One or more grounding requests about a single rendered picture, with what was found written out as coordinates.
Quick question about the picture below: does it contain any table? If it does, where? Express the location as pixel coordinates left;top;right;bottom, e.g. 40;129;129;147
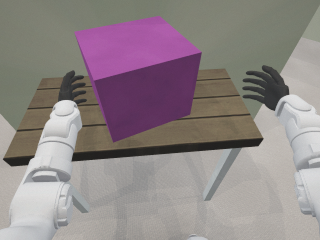
3;68;264;213

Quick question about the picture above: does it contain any carton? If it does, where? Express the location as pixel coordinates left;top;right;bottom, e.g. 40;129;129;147
74;16;202;143

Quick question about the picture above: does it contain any left robot hand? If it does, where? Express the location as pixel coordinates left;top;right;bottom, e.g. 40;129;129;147
58;70;87;105

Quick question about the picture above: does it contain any left robot forearm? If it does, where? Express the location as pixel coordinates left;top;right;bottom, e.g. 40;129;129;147
9;100;83;225

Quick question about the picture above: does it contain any right robot forearm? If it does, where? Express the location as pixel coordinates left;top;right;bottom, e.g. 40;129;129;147
274;94;320;172

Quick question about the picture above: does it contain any right robot hand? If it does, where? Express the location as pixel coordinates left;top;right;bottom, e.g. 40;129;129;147
242;65;290;111

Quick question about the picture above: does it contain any robot left upper arm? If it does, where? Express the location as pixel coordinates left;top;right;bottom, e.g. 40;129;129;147
0;181;73;240

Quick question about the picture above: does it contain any robot right upper arm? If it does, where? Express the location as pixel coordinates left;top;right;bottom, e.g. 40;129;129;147
293;167;320;236

